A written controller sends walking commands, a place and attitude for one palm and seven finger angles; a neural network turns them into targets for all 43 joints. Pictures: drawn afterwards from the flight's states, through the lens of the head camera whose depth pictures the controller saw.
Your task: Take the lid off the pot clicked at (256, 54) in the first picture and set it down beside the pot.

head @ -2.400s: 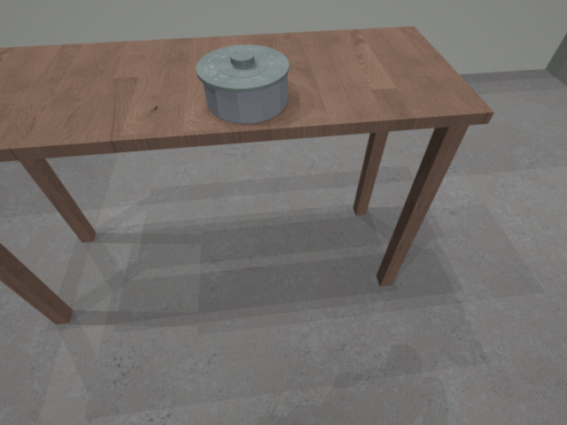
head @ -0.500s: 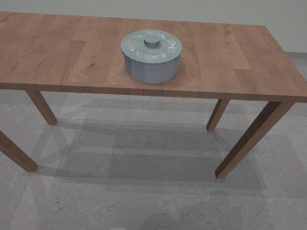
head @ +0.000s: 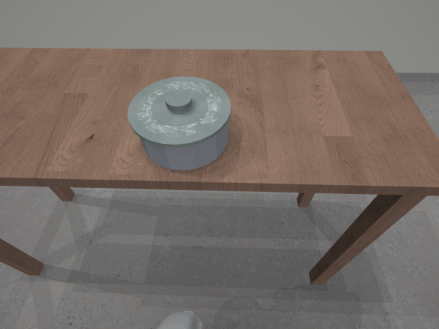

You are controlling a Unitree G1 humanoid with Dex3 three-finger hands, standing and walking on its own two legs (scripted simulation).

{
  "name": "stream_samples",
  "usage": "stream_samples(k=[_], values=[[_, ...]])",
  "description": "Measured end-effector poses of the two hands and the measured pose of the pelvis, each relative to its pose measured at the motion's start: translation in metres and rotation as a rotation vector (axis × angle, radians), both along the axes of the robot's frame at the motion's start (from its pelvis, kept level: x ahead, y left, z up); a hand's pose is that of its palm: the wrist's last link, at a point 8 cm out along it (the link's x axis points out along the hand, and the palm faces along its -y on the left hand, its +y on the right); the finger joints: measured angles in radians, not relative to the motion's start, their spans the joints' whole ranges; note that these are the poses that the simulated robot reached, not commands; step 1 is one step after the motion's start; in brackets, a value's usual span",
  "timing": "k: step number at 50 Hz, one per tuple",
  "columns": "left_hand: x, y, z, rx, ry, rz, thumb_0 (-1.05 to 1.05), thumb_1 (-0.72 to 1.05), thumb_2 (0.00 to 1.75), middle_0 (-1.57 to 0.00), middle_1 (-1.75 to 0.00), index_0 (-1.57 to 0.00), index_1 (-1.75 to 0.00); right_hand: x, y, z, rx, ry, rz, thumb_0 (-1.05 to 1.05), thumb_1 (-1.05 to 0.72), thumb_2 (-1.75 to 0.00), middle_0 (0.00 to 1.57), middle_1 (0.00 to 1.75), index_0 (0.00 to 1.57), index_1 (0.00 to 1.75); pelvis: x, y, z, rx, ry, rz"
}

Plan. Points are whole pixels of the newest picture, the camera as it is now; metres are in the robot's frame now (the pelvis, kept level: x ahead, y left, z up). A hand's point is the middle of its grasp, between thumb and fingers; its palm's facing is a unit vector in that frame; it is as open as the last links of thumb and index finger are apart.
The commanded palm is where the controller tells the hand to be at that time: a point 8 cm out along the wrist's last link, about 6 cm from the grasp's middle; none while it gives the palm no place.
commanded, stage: come to a stop and stand still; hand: left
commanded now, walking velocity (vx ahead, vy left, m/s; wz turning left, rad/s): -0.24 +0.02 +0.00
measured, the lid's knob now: (178, 100) +0.48 +0.11 +0.15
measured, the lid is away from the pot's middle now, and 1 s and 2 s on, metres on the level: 0.00 0.00 0.00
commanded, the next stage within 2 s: look again from close up in 0.86 s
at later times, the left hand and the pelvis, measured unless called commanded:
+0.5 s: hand out of the picture +0.03 +0.25 -0.17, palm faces +0.01 -0.98 -0.22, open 7.3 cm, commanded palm none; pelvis -0.01 +0.05 +0.01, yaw -1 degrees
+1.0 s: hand out of the picture -0.05 +0.17 -0.18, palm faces +0.00 -0.99 -0.14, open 7.3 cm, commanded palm none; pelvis -0.04 +0.02 +0.00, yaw +0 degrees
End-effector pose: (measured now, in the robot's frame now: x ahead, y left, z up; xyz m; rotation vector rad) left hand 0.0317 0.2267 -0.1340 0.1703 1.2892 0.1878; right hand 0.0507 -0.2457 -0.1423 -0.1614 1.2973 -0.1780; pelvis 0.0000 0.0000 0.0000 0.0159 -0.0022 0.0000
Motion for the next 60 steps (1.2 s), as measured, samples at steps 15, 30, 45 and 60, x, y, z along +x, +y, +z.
stream_samples(k=[15,30,45,60], values=[[0.014,0.071,-0.017,-0.001,0.004,0.024,0.0,0.91,0.89,-0.2,-0.3,-0.2,-0.3,0.06,0.062,0.031,-0.045,-0.166,0.074,0.0,-0.9,-0.89,0.2,0.3,0.2,0.3,0.003,0.042,0.0,-0.049,-0.008,-0.002],[-0.023,0.049,-0.004,-0.021,0.033,-0.043,0.0,0.91,0.89,-0.19,-0.3,-0.2,-0.3,-0.054,0.043,0.021,-0.021,-0.011,-0.059,0.0,-0.91,-0.89,0.2,0.3,0.2,0.3,-0.025,0.034,0.009,-0.03,0.01,-0.016],[-0.075,-0.004,-0.021,-0.11,0.122,-0.027,0.0,0.91,0.89,-0.2,-0.3,-0.2,-0.3,-0.149,0.05,0.005,0.031,0.207,-0.128,0.0,-0.91,-0.89,0.19,0.3,0.2,0.3,-0.034,0.019,0.002,-0.033,-0.035,-0.015],[-0.069,0.03,-0.021,-0.035,0.081,-0.008,0.0,0.91,0.89,-0.2,-0.3,-0.2,-0.3,-0.091,0.069,-0.013,0.049,0.062,-0.062,0.03,-0.93,-0.89,0.2,0.3,0.2,0.3,-0.027,0.04,-0.012,-0.051,-0.014,-0.007]])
